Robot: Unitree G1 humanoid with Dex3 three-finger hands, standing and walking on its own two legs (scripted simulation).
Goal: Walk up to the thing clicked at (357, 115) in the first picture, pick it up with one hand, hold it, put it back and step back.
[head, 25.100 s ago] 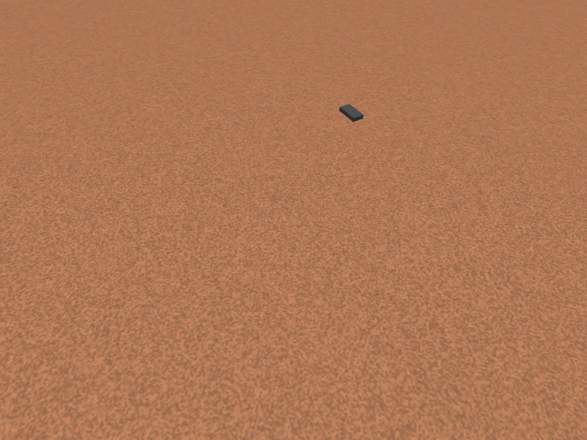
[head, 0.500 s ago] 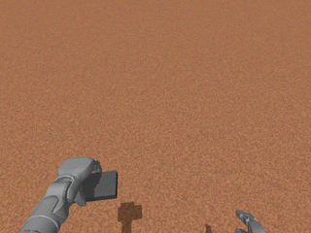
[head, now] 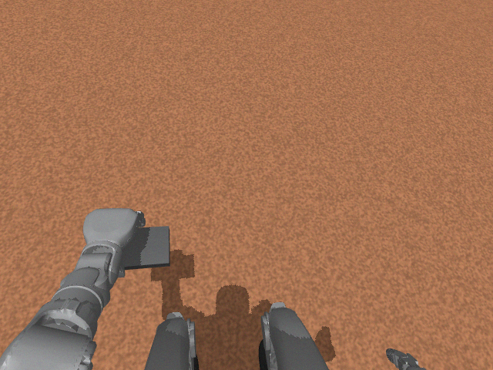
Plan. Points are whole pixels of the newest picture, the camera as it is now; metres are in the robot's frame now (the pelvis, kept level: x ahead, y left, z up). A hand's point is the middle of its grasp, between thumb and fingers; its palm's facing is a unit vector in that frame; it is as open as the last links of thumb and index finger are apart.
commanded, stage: crouch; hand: left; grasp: from above
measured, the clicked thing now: (132, 248) +0.37 +0.19 -0.16
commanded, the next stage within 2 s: lower in 1.44 s
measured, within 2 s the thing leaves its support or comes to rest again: neither
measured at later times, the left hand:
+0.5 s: hand (151, 262) +0.39 +0.18 -0.35, palm faces -0.45 +0.00 -0.89, open 10.2 cm
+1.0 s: hand (158, 265) +0.41 +0.18 -0.44, palm faces -0.49 -0.01 -0.87, open 10.3 cm
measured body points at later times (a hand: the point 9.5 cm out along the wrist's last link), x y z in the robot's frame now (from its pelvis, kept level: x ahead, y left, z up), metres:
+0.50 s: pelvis -0.03 +0.00 -0.18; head +0.18 +0.03 +0.22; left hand +0.41 +0.18 -0.30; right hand +0.04 -0.28 -0.31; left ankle +0.05 +0.12 -0.60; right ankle +0.06 -0.14 -0.60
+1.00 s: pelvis -0.03 -0.01 -0.25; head +0.20 +0.02 +0.13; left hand +0.43 +0.18 -0.39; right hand +0.03 -0.28 -0.38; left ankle +0.05 +0.12 -0.60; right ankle +0.06 -0.14 -0.60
